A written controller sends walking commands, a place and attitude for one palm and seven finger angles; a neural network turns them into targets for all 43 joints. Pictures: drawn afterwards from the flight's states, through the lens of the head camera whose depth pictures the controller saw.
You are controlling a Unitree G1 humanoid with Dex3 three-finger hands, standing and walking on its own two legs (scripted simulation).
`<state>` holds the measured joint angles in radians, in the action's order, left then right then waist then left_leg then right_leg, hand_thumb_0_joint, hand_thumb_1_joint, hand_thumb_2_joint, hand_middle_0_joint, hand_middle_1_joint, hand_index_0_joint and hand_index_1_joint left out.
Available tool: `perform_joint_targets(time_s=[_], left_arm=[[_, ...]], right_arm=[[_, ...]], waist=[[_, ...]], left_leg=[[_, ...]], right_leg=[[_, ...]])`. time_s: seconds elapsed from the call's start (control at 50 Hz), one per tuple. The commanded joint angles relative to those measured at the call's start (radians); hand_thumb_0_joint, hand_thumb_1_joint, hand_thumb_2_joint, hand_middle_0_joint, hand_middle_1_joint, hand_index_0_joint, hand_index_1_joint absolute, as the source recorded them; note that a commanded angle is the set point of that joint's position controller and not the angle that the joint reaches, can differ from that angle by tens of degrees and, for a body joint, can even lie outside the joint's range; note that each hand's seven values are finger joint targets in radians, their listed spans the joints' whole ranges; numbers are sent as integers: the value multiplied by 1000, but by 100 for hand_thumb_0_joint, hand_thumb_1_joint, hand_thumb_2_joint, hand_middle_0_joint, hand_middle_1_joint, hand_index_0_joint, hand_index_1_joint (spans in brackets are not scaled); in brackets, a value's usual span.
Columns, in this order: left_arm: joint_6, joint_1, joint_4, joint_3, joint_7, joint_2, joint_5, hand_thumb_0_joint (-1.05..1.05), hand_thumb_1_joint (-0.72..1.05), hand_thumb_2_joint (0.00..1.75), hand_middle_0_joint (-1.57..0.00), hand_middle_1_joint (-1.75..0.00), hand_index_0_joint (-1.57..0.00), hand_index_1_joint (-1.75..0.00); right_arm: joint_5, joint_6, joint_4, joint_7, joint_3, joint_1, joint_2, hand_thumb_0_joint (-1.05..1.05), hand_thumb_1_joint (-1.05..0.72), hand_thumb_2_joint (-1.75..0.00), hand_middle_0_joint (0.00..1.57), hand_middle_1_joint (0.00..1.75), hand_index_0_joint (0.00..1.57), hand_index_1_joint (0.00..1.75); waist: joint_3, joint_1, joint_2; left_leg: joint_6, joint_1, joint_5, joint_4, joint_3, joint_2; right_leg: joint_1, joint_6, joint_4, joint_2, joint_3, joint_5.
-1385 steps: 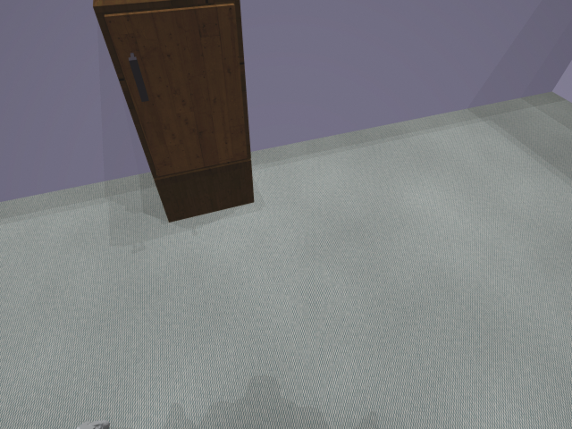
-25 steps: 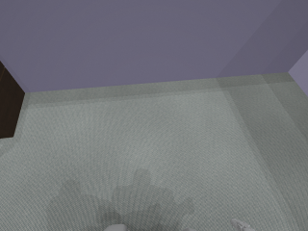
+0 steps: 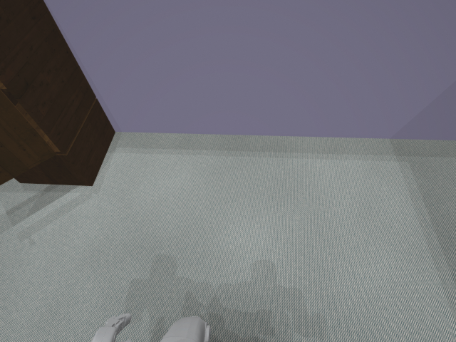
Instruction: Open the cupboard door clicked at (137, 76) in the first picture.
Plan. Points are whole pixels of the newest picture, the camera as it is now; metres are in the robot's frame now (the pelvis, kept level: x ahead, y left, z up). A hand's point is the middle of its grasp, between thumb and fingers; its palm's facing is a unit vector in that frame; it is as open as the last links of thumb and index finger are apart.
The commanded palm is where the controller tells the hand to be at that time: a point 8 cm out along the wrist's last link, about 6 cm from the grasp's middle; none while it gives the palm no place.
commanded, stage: turn to face it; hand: left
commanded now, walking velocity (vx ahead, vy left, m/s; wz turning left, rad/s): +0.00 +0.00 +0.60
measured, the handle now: out of the picture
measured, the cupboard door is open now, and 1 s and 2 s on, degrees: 45 45 45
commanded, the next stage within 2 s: take the last steps up to it in 0.96 s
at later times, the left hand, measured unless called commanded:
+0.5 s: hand out of the picture +0.04 +0.26 -0.16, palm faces +0.34 -0.91 -0.26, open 7.4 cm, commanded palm none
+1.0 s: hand out of the picture +0.00 +0.17 -0.17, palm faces +0.58 -0.79 -0.23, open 7.4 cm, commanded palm none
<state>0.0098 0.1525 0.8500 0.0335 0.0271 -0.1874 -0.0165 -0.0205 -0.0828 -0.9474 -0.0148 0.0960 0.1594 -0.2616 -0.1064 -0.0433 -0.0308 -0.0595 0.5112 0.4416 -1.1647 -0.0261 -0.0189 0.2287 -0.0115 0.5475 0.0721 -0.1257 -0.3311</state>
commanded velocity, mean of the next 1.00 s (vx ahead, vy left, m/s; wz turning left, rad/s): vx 0.00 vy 0.00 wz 0.49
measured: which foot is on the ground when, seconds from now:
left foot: up 0.00-0.24, down 0.26-0.68, up 0.70-1.00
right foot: down 0.00-0.26, up 0.28-0.66, down 0.68-1.00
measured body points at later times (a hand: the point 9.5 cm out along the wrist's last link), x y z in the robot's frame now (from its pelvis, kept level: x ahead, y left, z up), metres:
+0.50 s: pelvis +0.03 +0.02 +0.00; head +0.07 +0.06 +0.45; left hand +0.02 +0.30 -0.14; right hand +0.20 -0.20 -0.13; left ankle +0.00 +0.12 -0.74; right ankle +0.06 -0.15 -0.66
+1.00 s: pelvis +0.06 -0.02 +0.00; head +0.11 +0.01 +0.45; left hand -0.03 +0.21 -0.15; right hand +0.28 -0.18 -0.15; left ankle -0.02 +0.08 -0.70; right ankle +0.09 -0.13 -0.74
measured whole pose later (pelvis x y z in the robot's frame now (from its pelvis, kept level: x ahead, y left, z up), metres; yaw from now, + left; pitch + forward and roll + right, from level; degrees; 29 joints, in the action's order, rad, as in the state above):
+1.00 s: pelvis +0.06 -0.02 +0.00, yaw +35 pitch +1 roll +1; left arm 0.00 0.24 0.91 0.04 0.02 -0.18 -0.03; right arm -0.01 -0.07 -0.97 -0.01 0.07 0.12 -0.22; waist -0.11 0.00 0.03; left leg -0.05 0.38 0.45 -0.82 0.04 0.02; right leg 0.19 0.00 0.53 0.11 -0.21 -0.34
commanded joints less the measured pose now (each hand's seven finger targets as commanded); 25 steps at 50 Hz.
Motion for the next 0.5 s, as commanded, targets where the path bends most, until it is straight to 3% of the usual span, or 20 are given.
perform_joint_targets(time_s=[0.0,0.12,0.16,0.18,0.2,0.22,0.24,0.26,0.28,0.32,0.36,0.48], left_arm=[[-26,64,-52,51,11,-182,-4,0,90,90,-20,-30,-20,-30],[-21,134,-15,72,7,-228,-12,0,90,90,-20,-30,-20,-30],[-19,128,-11,79,3,-237,-11,0,90,90,-20,-30,-20,-30],[-19,120,-8,80,-1,-236,-7,0,90,90,-20,-30,-20,-30],[-17,108,-14,81,-5,-236,3,0,90,90,-20,-30,-20,-30],[-11,102,-47,74,-13,-183,11,0,90,90,-20,-30,-20,-30],[-5,33,-96,48,-13,-134,8,0,90,90,-20,-30,-20,-30],[13,-23,-96,51,-1,-152,-3,0,90,90,-20,-30,-20,-30],[11,-43,-83,52,0,-142,2,0,90,90,-20,-30,-20,-30],[16,-10,-41,58,-13,-147,0,0,90,90,-20,-30,-20,-30],[20,29,-22,59,-19,-147,-1,0,90,90,-20,-30,-20,-30],[18,-14,-47,52,-18,-139,1,0,90,90,-20,-30,-20,-30]], right_arm=[[7,20,91,-17,-1,-59,-36,0,-90,-90,20,30,20,30],[12,35,118,-20,-18,-131,-18,0,-90,-90,20,30,20,30],[12,43,116,-17,-17,-96,-26,0,-90,-90,20,30,20,30],[9,48,111,-16,-14,-58,-40,0,-90,-90,20,30,20,30],[4,56,93,-15,-4,17,-75,0,-90,-90,20,30,20,30],[-6,65,82,-9,25,99,-193,0,-90,-90,20,30,20,30],[-1,58,70,1,42,175,-278,0,-90,-90,20,30,20,30],[3,57,53,14,39,192,-256,0,-90,-90,20,30,20,30],[0,61,73,27,32,146,-233,0,-90,-90,20,30,20,30],[-2,66,98,33,13,37,-178,0,-90,-90,20,30,20,30],[1,74,100,32,3,12,-161,0,-90,-90,20,30,20,30],[-3,71,84,25,12,36,-171,0,-90,-90,20,30,20,30]], waist=[[114,48,190],[115,90,243],[143,71,236],[168,48,210],[208,0,126],[275,-43,-140],[273,-78,-295],[268,-81,-185],[241,-56,-164],[168,0,-114],[167,28,-103],[151,22,-109]], left_leg=[[-17,56,-18,68,44,48],[9,-41,17,371,123,38],[23,-121,-37,484,145,24],[32,-206,-109,587,148,13],[53,-369,-267,708,130,24],[168,-586,-587,744,-190,266],[316,-603,-936,768,-419,463],[315,-570,-859,765,-393,452],[296,-518,-784,765,-357,404],[243,-407,-708,791,-231,301],[218,-392,-707,797,-173,252],[224,-370,-616,801,-221,231]], right_leg=[[-167,-87,-169,253,80,603],[-211,-98,-102,299,32,695],[-197,-79,-46,303,8,689],[-172,-51,24,288,-23,671],[-81,-8,165,270,-63,615],[197,68,397,148,-98,142],[366,96,575,53,-11,-373],[403,88,644,62,95,-336],[415,94,671,65,118,-268],[372,101,665,60,134,-128],[337,104,623,46,127,-68],[277,109,424,5,113,-74]])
